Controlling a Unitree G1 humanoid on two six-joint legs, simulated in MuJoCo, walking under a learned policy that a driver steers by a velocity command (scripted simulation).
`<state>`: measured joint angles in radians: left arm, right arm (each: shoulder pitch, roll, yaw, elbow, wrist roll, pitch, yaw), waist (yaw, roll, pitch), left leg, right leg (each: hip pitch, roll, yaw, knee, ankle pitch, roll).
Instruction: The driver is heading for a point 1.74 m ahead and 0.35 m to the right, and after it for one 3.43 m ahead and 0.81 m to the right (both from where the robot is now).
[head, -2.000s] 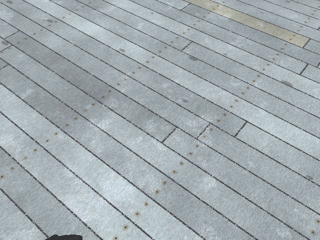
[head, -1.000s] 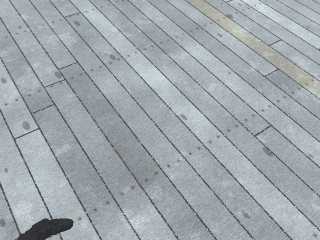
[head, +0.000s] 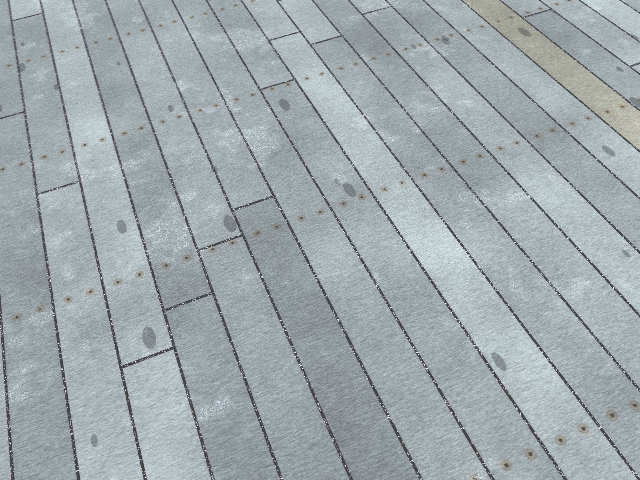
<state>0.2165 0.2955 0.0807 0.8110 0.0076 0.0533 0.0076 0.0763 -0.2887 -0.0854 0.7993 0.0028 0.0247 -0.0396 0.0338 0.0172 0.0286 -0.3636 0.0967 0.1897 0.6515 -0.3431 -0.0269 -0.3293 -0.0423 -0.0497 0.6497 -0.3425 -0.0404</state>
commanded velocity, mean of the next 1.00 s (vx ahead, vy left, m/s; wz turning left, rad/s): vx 0.01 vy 0.00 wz -0.34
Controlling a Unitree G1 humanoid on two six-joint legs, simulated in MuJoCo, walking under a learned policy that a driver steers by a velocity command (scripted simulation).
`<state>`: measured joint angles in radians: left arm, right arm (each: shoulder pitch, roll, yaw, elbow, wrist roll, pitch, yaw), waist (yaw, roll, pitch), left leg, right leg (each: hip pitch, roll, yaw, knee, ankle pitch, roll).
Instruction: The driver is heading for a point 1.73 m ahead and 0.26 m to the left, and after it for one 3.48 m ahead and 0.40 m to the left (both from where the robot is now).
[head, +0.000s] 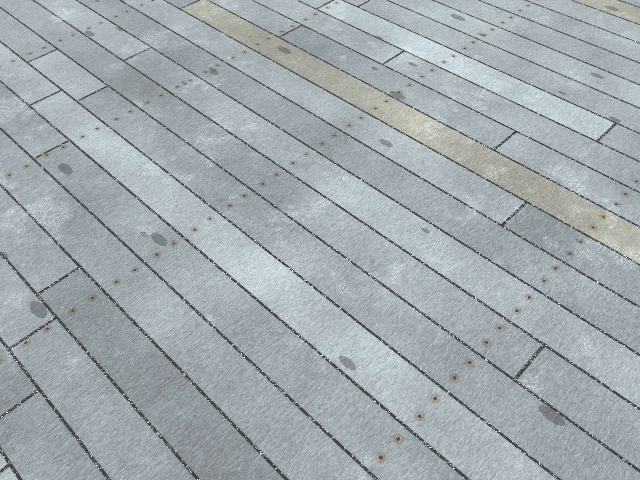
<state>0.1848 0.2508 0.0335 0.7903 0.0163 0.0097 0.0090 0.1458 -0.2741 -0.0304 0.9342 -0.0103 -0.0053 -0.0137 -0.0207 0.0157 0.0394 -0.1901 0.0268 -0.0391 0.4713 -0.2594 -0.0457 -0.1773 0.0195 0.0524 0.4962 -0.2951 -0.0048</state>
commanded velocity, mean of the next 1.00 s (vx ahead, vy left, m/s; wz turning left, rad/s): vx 0.34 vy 0.00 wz -0.01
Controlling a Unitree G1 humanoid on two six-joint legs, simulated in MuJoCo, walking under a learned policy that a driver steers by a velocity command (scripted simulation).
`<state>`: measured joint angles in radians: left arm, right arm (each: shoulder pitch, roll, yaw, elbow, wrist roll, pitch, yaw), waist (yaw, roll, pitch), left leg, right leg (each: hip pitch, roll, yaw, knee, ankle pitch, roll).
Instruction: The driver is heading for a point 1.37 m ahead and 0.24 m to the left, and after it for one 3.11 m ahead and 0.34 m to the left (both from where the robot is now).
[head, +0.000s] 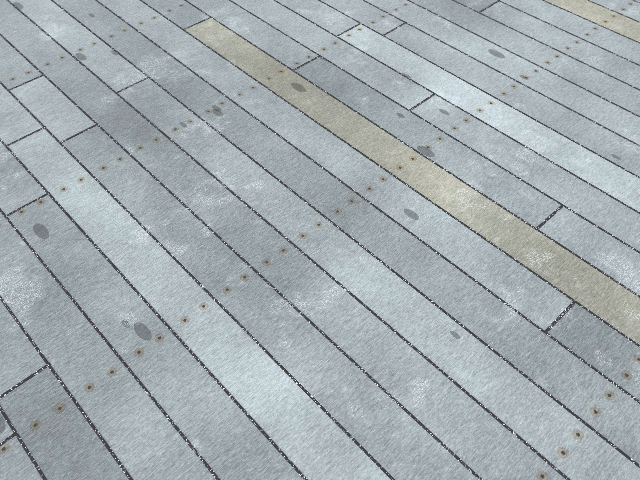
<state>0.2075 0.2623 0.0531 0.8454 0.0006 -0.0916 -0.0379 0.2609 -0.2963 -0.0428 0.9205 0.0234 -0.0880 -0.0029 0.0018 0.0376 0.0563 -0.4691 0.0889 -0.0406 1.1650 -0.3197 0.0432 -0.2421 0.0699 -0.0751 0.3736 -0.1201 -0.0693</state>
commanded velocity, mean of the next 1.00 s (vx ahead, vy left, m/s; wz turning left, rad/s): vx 0.50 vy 0.00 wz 0.00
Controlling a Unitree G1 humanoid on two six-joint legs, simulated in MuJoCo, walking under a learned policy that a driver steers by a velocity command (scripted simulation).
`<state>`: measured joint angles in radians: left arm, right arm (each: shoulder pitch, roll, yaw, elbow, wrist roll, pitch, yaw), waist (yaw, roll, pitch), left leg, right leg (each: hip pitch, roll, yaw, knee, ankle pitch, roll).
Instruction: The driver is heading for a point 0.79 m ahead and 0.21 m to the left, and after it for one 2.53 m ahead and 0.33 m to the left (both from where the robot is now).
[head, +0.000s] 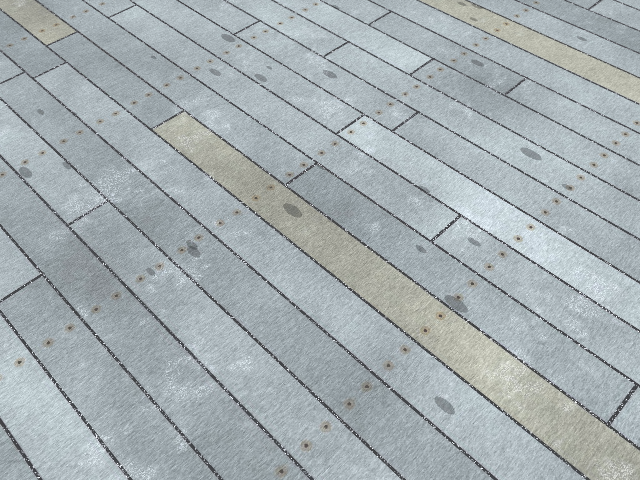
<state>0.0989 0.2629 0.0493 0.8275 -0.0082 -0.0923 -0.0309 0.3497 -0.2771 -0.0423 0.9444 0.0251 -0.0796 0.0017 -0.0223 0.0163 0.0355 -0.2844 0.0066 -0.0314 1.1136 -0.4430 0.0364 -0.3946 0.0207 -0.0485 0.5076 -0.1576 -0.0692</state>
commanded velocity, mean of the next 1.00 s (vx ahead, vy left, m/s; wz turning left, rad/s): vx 0.50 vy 0.00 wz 0.07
